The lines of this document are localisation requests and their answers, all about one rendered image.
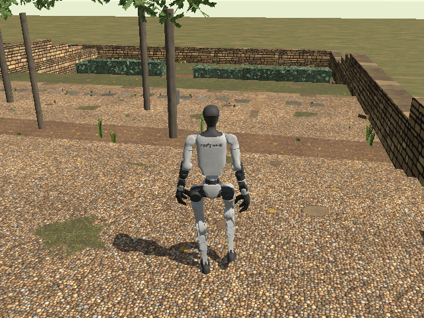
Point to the robot right upper arm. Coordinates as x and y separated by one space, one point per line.
235 151

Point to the left robot hand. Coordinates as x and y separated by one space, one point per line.
180 195

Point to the robot right forearm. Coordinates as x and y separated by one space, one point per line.
241 180

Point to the left robot thigh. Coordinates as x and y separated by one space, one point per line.
196 197

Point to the right robot hand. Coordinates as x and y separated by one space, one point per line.
245 203

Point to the robot left foot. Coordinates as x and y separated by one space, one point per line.
205 268

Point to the robot left forearm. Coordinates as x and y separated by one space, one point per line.
182 178

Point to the robot left upper arm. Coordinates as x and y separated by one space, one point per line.
188 151

